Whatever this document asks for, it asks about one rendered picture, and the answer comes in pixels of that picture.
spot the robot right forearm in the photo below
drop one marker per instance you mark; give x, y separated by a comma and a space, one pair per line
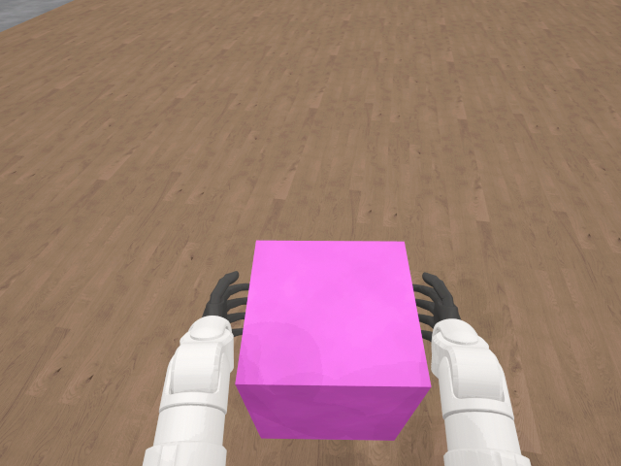
475, 404

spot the robot left forearm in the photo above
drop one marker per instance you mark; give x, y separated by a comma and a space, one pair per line
194, 400

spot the right robot hand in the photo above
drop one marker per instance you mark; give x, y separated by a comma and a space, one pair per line
443, 306

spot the left robot hand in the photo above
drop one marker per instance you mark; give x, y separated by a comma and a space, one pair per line
219, 305

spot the carton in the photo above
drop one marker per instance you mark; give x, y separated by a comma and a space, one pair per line
332, 346

